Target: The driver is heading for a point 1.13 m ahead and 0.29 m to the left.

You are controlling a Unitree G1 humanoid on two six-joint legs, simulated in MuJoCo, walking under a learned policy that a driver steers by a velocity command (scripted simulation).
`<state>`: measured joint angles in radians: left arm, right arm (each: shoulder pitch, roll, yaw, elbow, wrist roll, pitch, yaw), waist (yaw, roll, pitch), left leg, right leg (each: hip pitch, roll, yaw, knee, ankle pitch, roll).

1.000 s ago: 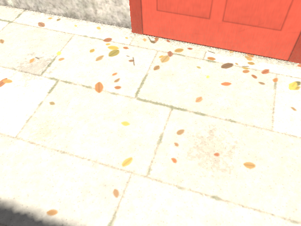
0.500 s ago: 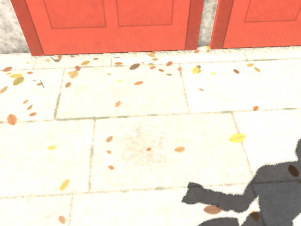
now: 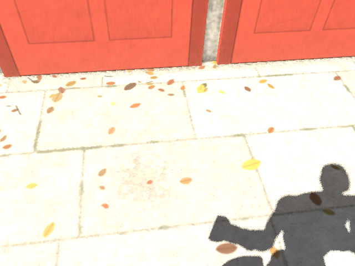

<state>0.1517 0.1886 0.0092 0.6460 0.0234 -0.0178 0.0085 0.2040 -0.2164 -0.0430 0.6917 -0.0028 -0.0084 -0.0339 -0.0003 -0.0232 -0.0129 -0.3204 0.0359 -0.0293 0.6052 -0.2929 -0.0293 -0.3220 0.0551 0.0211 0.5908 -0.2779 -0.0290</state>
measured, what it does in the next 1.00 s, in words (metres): steps on the spot, turning left: left foot, then right foot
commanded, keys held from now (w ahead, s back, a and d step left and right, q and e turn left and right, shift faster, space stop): q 0.70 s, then no key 0.30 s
